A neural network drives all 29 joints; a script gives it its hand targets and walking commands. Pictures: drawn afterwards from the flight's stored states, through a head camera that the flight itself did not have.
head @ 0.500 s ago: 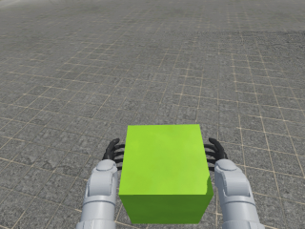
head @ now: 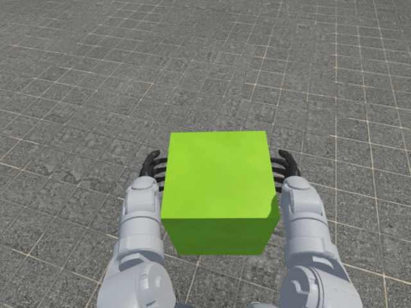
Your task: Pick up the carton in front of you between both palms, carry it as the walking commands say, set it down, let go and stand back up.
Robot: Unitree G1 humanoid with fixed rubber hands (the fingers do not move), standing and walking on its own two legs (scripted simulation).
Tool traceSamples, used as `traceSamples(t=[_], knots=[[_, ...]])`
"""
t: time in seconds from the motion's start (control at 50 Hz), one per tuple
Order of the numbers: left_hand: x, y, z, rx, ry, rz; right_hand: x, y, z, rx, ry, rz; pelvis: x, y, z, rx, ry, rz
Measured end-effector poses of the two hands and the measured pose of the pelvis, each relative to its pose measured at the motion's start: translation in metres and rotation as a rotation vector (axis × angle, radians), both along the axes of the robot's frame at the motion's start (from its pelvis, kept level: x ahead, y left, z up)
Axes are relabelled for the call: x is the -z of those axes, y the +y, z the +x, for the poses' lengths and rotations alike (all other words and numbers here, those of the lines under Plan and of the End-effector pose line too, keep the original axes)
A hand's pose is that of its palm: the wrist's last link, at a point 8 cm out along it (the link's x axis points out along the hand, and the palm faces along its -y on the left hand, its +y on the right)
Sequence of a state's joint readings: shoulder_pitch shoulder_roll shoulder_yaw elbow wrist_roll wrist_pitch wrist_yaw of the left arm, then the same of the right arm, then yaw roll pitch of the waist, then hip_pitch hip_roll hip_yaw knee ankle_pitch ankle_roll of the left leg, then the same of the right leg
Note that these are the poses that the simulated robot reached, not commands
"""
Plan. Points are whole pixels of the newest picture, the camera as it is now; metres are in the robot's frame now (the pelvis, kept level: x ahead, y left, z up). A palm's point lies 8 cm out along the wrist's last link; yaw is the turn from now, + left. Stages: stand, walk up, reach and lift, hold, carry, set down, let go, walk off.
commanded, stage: set down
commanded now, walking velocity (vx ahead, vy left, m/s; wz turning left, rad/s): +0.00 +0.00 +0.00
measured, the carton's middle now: (218, 197) +0.37 +0.01 -0.07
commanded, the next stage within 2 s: none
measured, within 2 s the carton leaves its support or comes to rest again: rests again in 1.86 s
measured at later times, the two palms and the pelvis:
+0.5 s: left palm (166, 201) +0.41 +0.16 -0.18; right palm (270, 202) +0.41 -0.14 -0.18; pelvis -0.01 +0.02 -0.11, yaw +0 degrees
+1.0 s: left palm (177, 212) +0.45 +0.15 -0.34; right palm (263, 212) +0.46 -0.15 -0.34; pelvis -0.04 +0.01 -0.24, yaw +1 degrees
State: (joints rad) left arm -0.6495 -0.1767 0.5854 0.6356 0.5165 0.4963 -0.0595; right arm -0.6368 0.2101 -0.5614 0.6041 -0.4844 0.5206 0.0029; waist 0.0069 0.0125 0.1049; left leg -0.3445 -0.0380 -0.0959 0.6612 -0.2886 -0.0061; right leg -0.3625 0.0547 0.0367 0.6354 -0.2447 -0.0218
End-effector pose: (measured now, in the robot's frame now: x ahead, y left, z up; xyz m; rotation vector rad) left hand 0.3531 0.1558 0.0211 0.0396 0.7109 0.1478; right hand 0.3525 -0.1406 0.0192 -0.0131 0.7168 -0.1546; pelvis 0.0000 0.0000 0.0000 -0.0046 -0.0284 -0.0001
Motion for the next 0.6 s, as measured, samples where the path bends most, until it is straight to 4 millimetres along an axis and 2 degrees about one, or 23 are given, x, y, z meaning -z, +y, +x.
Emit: traceSamples(t=[0.14,0.2,0.26,0.32,0.44,0.6], knots=[[0.082,0.000,0.016,0.022,0.003,0.017,0.083,0.000,0.012,-0.011,0.003,-0.025,0.019,0.004,-0.007,0.003,0.237,0.004],[0.120,-0.001,0.021,0.024,-0.007,0.009,0.122,-0.001,0.016,-0.004,-0.008,-0.018,0.033,0.007,-0.009,0.008,0.348,0.006],[0.151,-0.001,0.027,0.014,-0.027,-0.005,0.153,-0.001,0.023,0.006,-0.029,-0.004,0.051,0.009,-0.009,0.011,0.455,0.008],[0.170,0.000,0.037,-0.006,-0.056,-0.029,0.171,-0.001,0.033,0.014,-0.059,0.012,0.069,0.012,-0.007,0.011,0.545,0.009],[0.190,0.001,0.055,-0.031,-0.074,-0.059,0.191,0.000,0.054,0.025,-0.077,0.031,0.099,0.016,-0.005,0.009,0.648,0.009],[0.229,-0.003,0.070,-0.026,-0.029,-0.052,0.228,-0.004,0.069,0.015,-0.032,0.016,0.133,0.017,-0.008,0.007,0.733,0.010]])
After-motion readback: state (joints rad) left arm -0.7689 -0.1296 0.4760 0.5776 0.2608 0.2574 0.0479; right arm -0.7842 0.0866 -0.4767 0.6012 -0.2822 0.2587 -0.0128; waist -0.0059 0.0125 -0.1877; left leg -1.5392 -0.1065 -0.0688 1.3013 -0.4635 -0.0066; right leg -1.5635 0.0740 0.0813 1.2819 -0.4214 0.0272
